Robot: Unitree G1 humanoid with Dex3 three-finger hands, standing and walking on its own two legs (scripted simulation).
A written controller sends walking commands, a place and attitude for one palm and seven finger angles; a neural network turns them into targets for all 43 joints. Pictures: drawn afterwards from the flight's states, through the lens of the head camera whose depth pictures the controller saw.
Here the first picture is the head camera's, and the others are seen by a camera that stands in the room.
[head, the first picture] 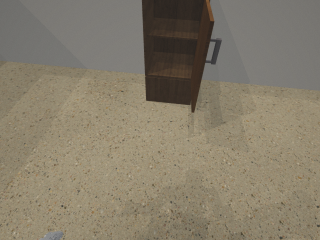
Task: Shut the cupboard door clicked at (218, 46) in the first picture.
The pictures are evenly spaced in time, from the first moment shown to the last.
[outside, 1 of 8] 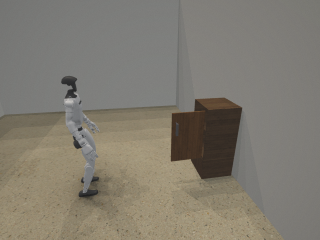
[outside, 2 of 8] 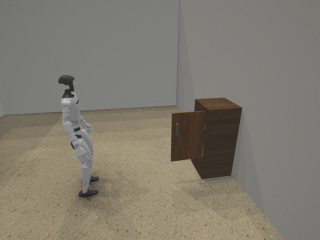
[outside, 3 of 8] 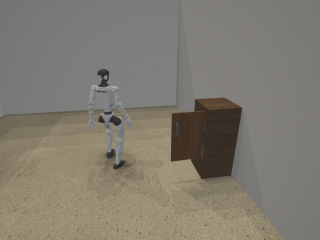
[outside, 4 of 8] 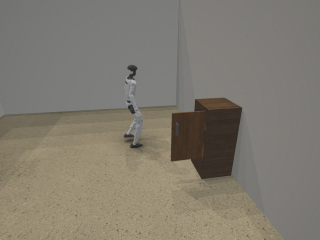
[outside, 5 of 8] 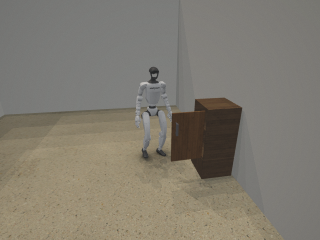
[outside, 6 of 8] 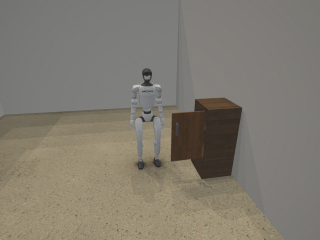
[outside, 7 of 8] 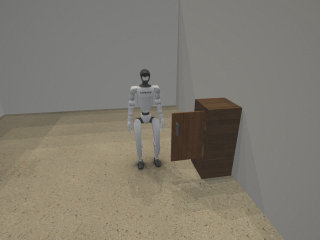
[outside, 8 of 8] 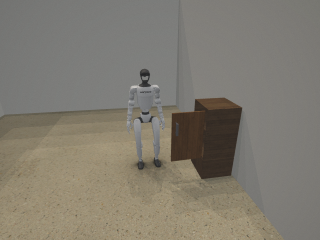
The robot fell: no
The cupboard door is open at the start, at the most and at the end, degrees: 92 92 92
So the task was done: no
